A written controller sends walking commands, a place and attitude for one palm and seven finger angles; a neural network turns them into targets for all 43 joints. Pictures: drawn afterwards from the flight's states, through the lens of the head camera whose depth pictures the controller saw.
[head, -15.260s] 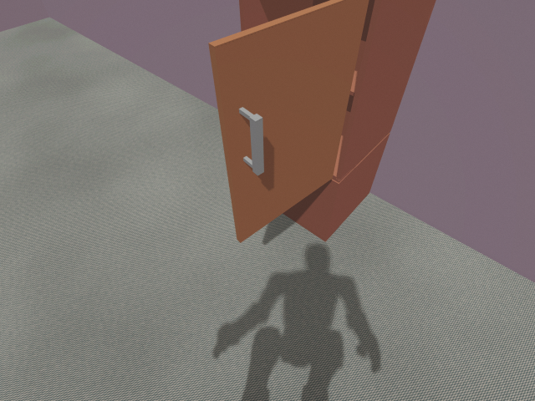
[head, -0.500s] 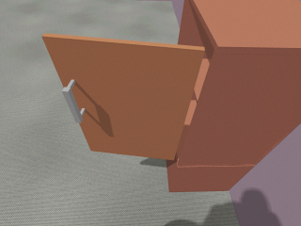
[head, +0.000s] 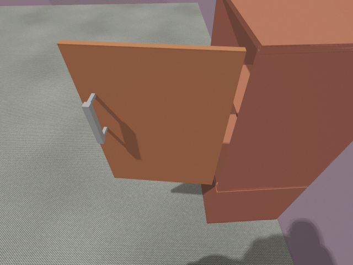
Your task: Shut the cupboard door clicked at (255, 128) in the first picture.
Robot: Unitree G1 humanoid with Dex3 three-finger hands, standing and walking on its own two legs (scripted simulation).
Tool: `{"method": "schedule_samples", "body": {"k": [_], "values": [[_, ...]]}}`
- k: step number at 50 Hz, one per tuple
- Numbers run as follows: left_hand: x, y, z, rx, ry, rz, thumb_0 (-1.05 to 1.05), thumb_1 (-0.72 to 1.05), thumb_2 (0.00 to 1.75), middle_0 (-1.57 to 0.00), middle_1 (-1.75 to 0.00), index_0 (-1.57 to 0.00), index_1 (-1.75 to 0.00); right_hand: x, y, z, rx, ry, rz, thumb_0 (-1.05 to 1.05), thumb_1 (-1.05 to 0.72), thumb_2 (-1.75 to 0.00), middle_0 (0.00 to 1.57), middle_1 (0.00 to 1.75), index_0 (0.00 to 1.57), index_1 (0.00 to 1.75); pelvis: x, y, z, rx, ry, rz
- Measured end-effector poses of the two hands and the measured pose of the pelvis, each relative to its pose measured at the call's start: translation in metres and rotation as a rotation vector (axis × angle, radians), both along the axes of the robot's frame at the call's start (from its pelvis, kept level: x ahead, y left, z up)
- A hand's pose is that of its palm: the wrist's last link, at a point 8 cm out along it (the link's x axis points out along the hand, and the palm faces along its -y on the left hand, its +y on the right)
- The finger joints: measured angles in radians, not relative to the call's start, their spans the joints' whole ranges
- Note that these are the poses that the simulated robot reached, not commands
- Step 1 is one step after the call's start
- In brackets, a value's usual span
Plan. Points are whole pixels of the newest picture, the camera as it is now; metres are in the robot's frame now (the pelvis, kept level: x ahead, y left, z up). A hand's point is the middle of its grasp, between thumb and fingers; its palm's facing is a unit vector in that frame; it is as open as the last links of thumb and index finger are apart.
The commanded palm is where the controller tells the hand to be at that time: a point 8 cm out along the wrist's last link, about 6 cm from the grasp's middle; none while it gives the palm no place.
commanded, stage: look again from close up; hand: left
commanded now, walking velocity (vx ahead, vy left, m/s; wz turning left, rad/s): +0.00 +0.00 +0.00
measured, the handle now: (97, 119) +0.47 +0.26 +0.04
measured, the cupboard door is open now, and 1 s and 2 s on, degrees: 82 82 82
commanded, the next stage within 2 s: raise the hand and make a fist in 0.08 s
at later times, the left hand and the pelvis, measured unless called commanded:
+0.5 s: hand (107, 242) +0.17 +0.16 -0.01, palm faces +0.02 -1.00 -0.03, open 6.7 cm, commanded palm +0.10 +0.22 -0.04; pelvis -0.05 -0.03 -0.05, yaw +3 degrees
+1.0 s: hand (96, 252) +0.15 +0.18 -0.01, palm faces +0.00 -1.00 +0.00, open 4.3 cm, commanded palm +0.12 +0.23 -0.01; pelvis -0.06 -0.03 -0.07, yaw +2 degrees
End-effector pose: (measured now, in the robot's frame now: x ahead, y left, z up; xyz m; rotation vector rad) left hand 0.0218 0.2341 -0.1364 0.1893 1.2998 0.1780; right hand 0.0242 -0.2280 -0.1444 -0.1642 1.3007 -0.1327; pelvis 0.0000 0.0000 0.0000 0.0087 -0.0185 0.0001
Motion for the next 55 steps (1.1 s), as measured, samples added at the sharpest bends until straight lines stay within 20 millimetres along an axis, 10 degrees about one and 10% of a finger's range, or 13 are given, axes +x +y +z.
{"method": "schedule_samples", "body": {"k": [10,18,22,30,34,39,45,55], "values": [[-0.022,-0.003,-0.002,-0.023,0.055,-0.004,0.00,0.90,0.90,-0.19,-0.30,-0.20,-0.29,-0.013,0.002,0.006,-0.002,0.033,0.007,0.01,-0.92,-0.89,0.20,0.30,0.20,0.30,-0.007,0.002,0.004,-0.003,0.014,-0.002],[0.109,0.001,0.128,0.027,-0.910,0.040,0.02,0.91,0.90,-0.23,-0.33,-0.23,-0.33,0.037,-0.020,0.026,-0.044,-0.445,0.051,0.01,-0.91,-0.89,0.20,0.30,0.20,0.30,-0.024,-0.006,-0.011,0.009,0.054,0.065],[0.140,-0.012,0.151,-0.059,-1.232,-0.074,0.01,0.91,0.90,-0.27,-0.39,-0.28,-0.38,0.075,-0.032,0.033,-0.046,-0.621,0.093,0.01,-0.90,-0.89,0.20,0.30,0.20,0.30,-0.041,-0.017,-0.029,0.002,0.139,0.054],[0.066,-0.011,0.075,-0.200,-1.157,-0.158,0.01,0.90,0.90,-0.41,-0.53,-0.41,-0.53,0.128,-0.053,0.041,-0.100,-0.811,0.215,0.01,-0.90,-0.89,0.20,0.30,0.20,0.30,-0.065,-0.041,-0.075,-0.011,0.222,0.056],[0.037,0.004,0.089,-0.091,-1.216,-0.094,0.02,0.90,0.90,-0.48,-0.61,-0.49,-0.61,0.138,-0.047,0.032,-0.104,-0.845,0.255,0.01,-0.90,-0.89,0.20,0.30,0.20,0.30,-0.069,-0.043,-0.086,-0.040,0.217,0.074],[0.061,-0.005,0.128,-0.084,-1.423,-0.186,0.02,0.90,0.90,-0.57,-0.71,-0.57,-0.71,0.131,-0.027,0.011,-0.060,-0.818,0.263,0.01,-0.90,-0.89,0.20,0.30,0.20,0.30,-0.074,-0.041,-0.092,-0.066,0.207,0.086],[0.112,-0.025,0.116,-0.271,-1.203,-0.303,0.01,0.90,0.90,-0.68,-0.83,-0.68,-0.82,0.093,-0.014,-0.001,-0.005,-0.711,0.139,0.01,-0.90,-0.89,0.21,0.30,0.20,0.30,-0.071,-0.035,-0.081,-0.052,0.214,0.063],[0.096,0.020,0.148,-0.079,-1.281,-0.138,0.02,0.90,0.90,-0.86,-1.02,-0.86,-1.02,0.060,-0.021,0.003,-0.062,-0.574,0.104,0.01,-0.90,-0.89,0.21,0.30,0.20,0.30,-0.055,-0.016,-0.065,-0.043,0.221,0.052]]}}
